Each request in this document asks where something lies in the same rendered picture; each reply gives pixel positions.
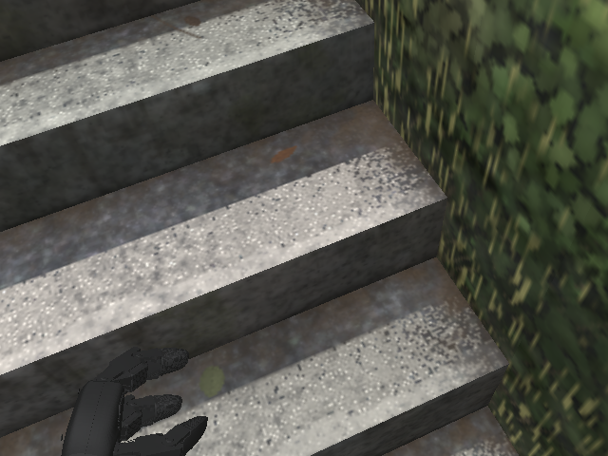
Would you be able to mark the robot left hand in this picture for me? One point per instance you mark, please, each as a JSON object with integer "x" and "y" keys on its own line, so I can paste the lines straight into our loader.
{"x": 102, "y": 417}

